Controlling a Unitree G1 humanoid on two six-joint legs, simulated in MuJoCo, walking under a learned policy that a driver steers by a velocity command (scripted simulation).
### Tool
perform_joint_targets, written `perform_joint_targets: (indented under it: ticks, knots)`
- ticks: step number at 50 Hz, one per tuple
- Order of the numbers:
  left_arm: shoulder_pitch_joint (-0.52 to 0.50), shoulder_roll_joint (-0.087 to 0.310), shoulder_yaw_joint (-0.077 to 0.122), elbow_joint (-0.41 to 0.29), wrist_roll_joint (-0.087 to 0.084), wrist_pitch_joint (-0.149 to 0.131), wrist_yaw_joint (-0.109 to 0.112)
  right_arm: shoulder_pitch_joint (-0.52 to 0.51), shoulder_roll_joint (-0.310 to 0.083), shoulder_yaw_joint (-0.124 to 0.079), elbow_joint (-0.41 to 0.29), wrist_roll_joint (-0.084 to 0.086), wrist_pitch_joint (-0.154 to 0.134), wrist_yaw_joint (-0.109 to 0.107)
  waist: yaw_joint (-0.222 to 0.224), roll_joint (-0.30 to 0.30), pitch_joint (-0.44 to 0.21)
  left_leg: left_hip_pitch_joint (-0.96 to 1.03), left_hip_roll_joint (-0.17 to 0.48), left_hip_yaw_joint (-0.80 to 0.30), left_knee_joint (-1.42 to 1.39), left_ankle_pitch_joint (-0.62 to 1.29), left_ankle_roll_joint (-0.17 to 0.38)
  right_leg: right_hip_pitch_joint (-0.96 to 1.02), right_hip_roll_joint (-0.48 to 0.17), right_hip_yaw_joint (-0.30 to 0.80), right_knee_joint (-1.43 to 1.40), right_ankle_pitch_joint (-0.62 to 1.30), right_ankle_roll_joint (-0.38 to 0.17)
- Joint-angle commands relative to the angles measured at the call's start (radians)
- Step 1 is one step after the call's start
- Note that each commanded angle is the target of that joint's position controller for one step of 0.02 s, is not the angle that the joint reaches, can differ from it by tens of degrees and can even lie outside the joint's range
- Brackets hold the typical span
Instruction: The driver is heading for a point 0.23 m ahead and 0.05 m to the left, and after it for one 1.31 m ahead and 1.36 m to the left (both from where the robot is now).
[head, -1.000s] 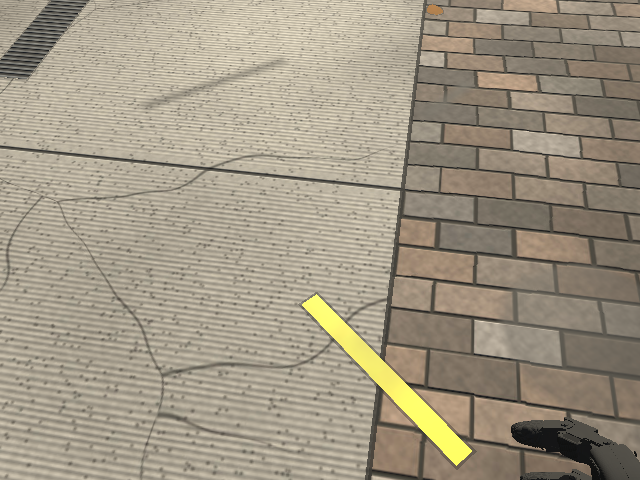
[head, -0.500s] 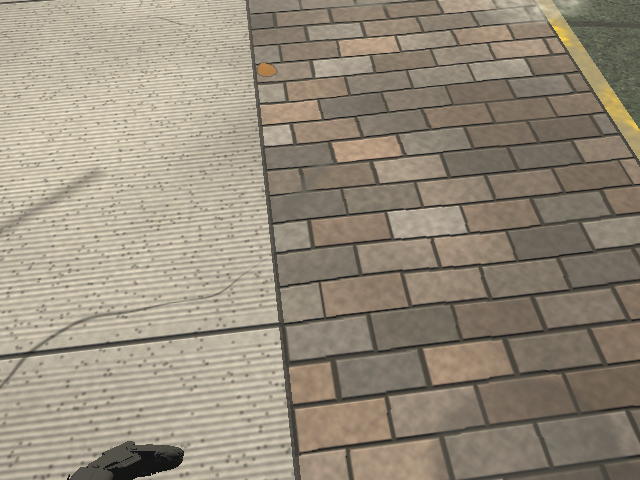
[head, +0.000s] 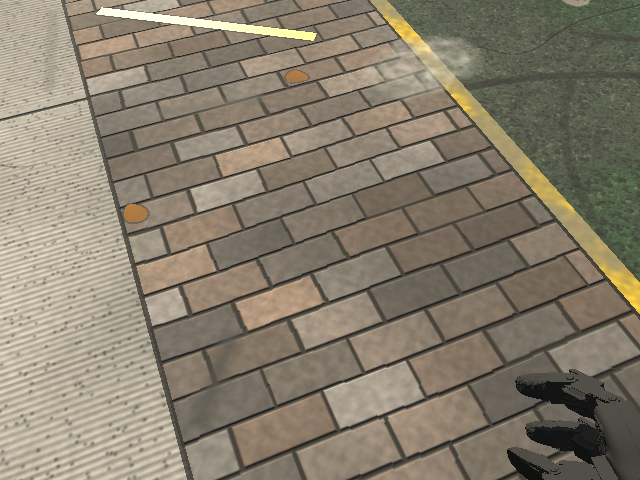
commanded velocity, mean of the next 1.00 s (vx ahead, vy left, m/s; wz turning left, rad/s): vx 0.24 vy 0.00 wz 0.60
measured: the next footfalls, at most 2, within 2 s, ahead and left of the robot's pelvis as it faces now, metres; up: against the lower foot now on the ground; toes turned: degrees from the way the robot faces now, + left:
right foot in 0.36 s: +0.44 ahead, -0.05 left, +0.00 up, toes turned +11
left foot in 0.78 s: +0.31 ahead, +0.16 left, +0.00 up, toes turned +33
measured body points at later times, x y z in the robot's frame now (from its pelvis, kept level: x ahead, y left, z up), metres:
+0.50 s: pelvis +0.29 +0.02 +0.02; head +0.34 +0.01 +0.46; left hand +0.45 +0.27 -0.06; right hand +0.37 -0.26 -0.12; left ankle +0.20 +0.13 -0.63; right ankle +0.40 -0.06 -0.71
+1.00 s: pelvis +0.29 +0.06 +0.03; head +0.30 +0.10 +0.47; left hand +0.21 +0.35 -0.09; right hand +0.60 -0.07 -0.05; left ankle +0.27 +0.14 -0.71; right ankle +0.42 -0.04 -0.64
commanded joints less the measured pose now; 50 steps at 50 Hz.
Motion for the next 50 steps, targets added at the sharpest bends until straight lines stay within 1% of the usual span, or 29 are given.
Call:
perform_joint_targets:
  ticks: [1, 2, 3, 4, 5, 7, 9, 11, 13, 15, 17, 18, 19, 20, 21, 22, 24, 27, 31, 34, 37, 38, 39, 40, 41, 43, 44, 46, 50]
  knots:
    - [0.031, -0.063, -0.026, -0.112, -0.027, -0.029, 0.005, 0.566, -0.334, -0.127, 0.103, -0.055, -0.010, -0.036, -0.212, 0.327, -0.413, 1.006, 0.410, -0.603, -0.039, -0.266, 0.186, -0.665, 0.011, -0.101, 0.873, 0.007, 0.064]
    - [0.051, 0.014, -0.032, -0.094, -0.011, -0.022, 0.013, 0.523, -0.300, -0.137, 0.109, -0.024, -0.004, -0.014, -0.208, 0.307, -0.415, 0.962, 0.412, -0.875, -0.156, -0.248, 0.265, -0.784, -0.014, -0.127, 0.968, 0.018, 0.057]
    - [-0.073, 0.043, -0.028, -0.096, 0.007, -0.015, 0.017, 0.417, -0.197, -0.119, 0.097, -0.011, -0.008, -0.003, -0.196, 0.156, -0.237, 0.810, 0.348, -0.683, -0.159, -0.101, 0.260, -0.817, -0.078, -0.131, 0.948, 0.109, 0.066]
    - [-0.170, 0.046, -0.031, -0.115, 0.021, -0.011, 0.011, 0.384, -0.138, -0.106, 0.115, -0.005, -0.012, 0.006, -0.196, 0.037, -0.145, 0.681, 0.300, -0.519, -0.135, 0.196, 0.257, -0.803, -0.092, -0.150, 0.911, 0.133, 0.083]
    - [-0.250, 0.035, -0.034, -0.142, 0.032, -0.009, 0.006, 0.420, -0.111, -0.096, 0.149, 0.001, -0.016, 0.010, -0.200, 0.004, -0.110, 0.631, 0.252, -0.403, -0.128, 0.413, 0.239, -0.810, -0.104, -0.155, 0.858, 0.103, 0.093]
    - [-0.283, -0.005, -0.049, -0.189, 0.055, 0.005, -0.006, 0.483, -0.071, -0.079, 0.226, 0.031, -0.022, 0.010, -0.156, 0.081, -0.073, 0.577, 0.194, -0.310, -0.145, 0.617, 0.216, -0.816, -0.143, -0.192, 0.722, 0.056, 0.119]
    - [-0.312, -0.030, -0.067, -0.224, 0.059, 0.009, -0.014, 0.469, -0.092, -0.081, 0.243, 0.034, -0.021, 0.004, -0.115, 0.072, -0.067, 0.477, 0.154, -0.266, -0.175, 0.721, 0.201, -0.747, -0.149, -0.232, 0.526, 0.084, 0.149]
    - [-0.339, -0.058, -0.093, -0.248, 0.030, 0.012, -0.020, 0.384, -0.153, -0.102, 0.223, 0.020, -0.004, -0.001, -0.078, 0.090, -0.072, 0.284, 0.073, -0.167, -0.196, 0.708, 0.168, -0.525, -0.120, -0.277, 0.257, 0.255, 0.162]
    - [-0.365, -0.034, -0.094, -0.252, 0.009, 0.024, -0.016, 0.381, -0.188, -0.121, 0.213, 0.027, 0.012, 0.004, -0.079, 0.132, -0.087, 0.201, 0.037, -0.176, -0.195, 0.526, 0.121, -0.353, -0.083, -0.283, 0.140, 0.460, 0.159]
    - [-0.348, 0.010, -0.082, -0.243, 0.015, 0.033, 0.000, 0.394, -0.190, -0.130, 0.202, 0.042, 0.026, 0.005, -0.065, 0.103, -0.078, 0.184, 0.032, -0.226, -0.136, 0.364, 0.077, -0.262, -0.100, -0.242, 0.062, 0.569, 0.151]
    - [-0.310, 0.050, -0.068, -0.231, 0.038, 0.023, 0.024, 0.422, -0.174, -0.135, 0.194, 0.051, 0.033, 0.004, -0.056, 0.039, -0.073, 0.170, -0.025, -0.238, 0.024, 0.243, 0.035, -0.167, -0.155, -0.206, -0.019, 0.627, 0.133]
    - [-0.258, 0.095, -0.059, -0.236, 0.054, 0.009, 0.035, 0.456, -0.150, -0.133, 0.177, 0.060, 0.033, 0.005, -0.047, -0.057, -0.123, 0.119, -0.084, -0.195, 0.221, 0.008, 0.010, -0.065, -0.295, -0.114, -0.024, 0.890, 0.106]
    - [-0.188, 0.130, -0.055, -0.254, 0.060, 0.011, 0.035, 0.591, -0.077, -0.121, 0.163, 0.076, 0.045, -0.009, -0.088, -0.229, -0.285, 0.064, -0.152, -0.094, 0.522, -0.632, 0.003, 0.067, -0.615, 0.083, 0.049, 1.346, 0.022]
    - [-0.179, 0.093, -0.048, -0.260, 0.015, 0.027, 0.024, 0.691, -0.112, -0.125, 0.174, 0.074, 0.074, -0.032, -0.102, -0.248, -0.409, 0.046, -0.132, -0.027, 0.682, -0.696, 0.008, 0.073, -0.700, 0.176, 0.033, 1.368, -0.062]
    - [-0.248, 0.042, -0.054, -0.283, -0.002, 0.034, 0.027, 0.663, -0.138, -0.133, 0.195, 0.042, 0.099, -0.035, -0.121, -0.160, -0.338, 0.012, -0.089, -0.014, 0.753, -0.602, -0.003, -0.017, -0.630, 0.148, -0.022, 1.144, -0.069]
    - [-0.314, -0.013, -0.067, -0.295, 0.000, 0.037, 0.034, 0.590, -0.137, -0.138, 0.185, 0.023, 0.114, -0.027, -0.133, -0.123, -0.238, -0.012, -0.063, -0.002, 0.759, -0.531, -0.018, -0.109, -0.557, 0.053, -0.069, 0.993, -0.054]
    - [-0.357, -0.016, -0.067, -0.289, 0.011, 0.043, 0.051, 0.520, -0.128, -0.144, 0.160, 0.015, 0.139, -0.005, -0.160, -0.150, -0.137, -0.004, -0.030, 0.011, 0.765, -0.464, -0.050, -0.235, -0.494, -0.083, -0.134, 0.935, -0.051]
    - [-0.341, -0.008, -0.055, -0.274, 0.016, 0.040, 0.057, 0.466, -0.092, -0.142, 0.123, 0.022, 0.165, 0.010, -0.176, -0.137, -0.136, 0.022, -0.022, 0.027, 0.750, -0.410, -0.058, -0.291, -0.483, -0.182, -0.165, 0.893, -0.069]
    - [-0.346, 0.004, -0.041, -0.270, 0.028, 0.045, 0.053, 0.342, -0.068, -0.129, 0.051, 0.025, 0.188, 0.038, -0.168, -0.168, -0.116, 0.070, 0.024, 0.048, 0.530, -0.326, -0.038, -0.343, -0.490, -0.289, -0.196, 0.638, -0.043]
    - [-0.344, 0.046, -0.020, -0.275, 0.035, 0.052, 0.040, 0.277, -0.084, -0.125, 0.011, 0.035, 0.193, 0.057, -0.152, -0.193, -0.113, 0.210, 0.011, 0.105, 0.343, -0.315, -0.011, -0.402, -0.498, -0.364, -0.180, 0.466, 0.001]
    - [-0.305, 0.090, 0.001, -0.269, 0.023, 0.067, 0.024, 0.250, -0.107, -0.132, -0.016, 0.035, 0.186, 0.063, -0.149, -0.158, -0.103, 0.316, -0.021, 0.154, 0.151, -0.305, 0.018, -0.412, -0.520, -0.415, -0.077, 0.334, 0.060]
    - [-0.271, 0.084, 0.005, -0.260, 0.022, 0.078, 0.019, 0.298, -0.127, -0.140, 0.004, 0.030, 0.177, 0.059, -0.164, -0.083, -0.109, 0.405, -0.041, 0.125, 0.059, -0.273, 0.035, -0.465, -0.486, -0.452, 0.030, 0.225, 0.114]
    - [-0.220, 0.053, 0.002, -0.251, 0.023, 0.094, 0.009, 0.351, -0.198, -0.155, 0.019, 0.018, 0.162, 0.042, -0.180, 0.165, -0.055, 0.459, 0.090, -0.118, -0.153, -0.226, 0.077, -0.611, -0.392, -0.534, 0.280, 0.016, 0.191]
    - [-0.267, 0.000, -0.018, -0.343, 0.022, 0.113, 0.018, 0.338, -0.373, -0.191, -0.032, 0.014, 0.154, 0.027, -0.168, 0.390, -0.009, 0.422, 0.356, -0.572, -0.224, 0.045, 0.222, -0.870, -0.213, -0.461, 0.489, -0.217, 0.264]
    - [-0.366, 0.047, -0.014, -0.356, 0.034, 0.124, 0.029, 0.391, -0.340, -0.199, -0.022, 0.011, 0.157, 0.014, -0.236, 0.207, -0.039, 0.401, 0.332, -0.515, -0.220, 0.046, 0.284, -0.856, -0.229, -0.293, 0.607, -0.169, 0.249]
    - [-0.313, 0.043, -0.013, -0.323, 0.008, 0.114, 0.031, 0.244, -0.269, -0.174, -0.034, 0.013, 0.165, 0.000, -0.135, 0.161, 0.007, 0.319, 0.188, -0.341, -0.209, -0.087, 0.221, -0.804, -0.243, -0.243, 0.576, 0.061, 0.226]
    - [-0.293, 0.057, -0.007, -0.307, 0.021, 0.107, 0.032, 0.181, -0.245, -0.167, -0.053, 0.020, 0.165, -0.002, -0.115, 0.173, -0.016, 0.315, 0.136, -0.301, -0.191, -0.049, 0.197, -0.773, -0.228, -0.257, 0.581, 0.126, 0.219]
    - [-0.261, 0.065, -0.004, -0.278, 0.035, 0.108, 0.025, 0.183, -0.210, -0.155, -0.058, 0.029, 0.161, 0.004, -0.114, 0.123, -0.075, 0.329, 0.106, -0.281, -0.158, 0.074, 0.196, -0.719, -0.205, -0.258, 0.597, 0.149, 0.216]
    - [-0.314, 0.030, -0.021, -0.294, 0.019, 0.114, 0.022, 0.263, -0.231, -0.168, -0.035, 0.026, 0.156, 0.011, -0.155, 0.090, -0.082, 0.402, 0.101, -0.382, -0.141, 0.020, 0.213, -0.743, -0.174, -0.229, 0.458, 0.134, 0.212]
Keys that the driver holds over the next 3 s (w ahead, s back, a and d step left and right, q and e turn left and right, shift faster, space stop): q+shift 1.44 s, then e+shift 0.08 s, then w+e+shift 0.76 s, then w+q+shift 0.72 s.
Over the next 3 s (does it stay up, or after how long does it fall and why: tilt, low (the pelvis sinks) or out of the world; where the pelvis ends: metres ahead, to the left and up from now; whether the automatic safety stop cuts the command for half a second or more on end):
stays up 1.07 0.84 0.01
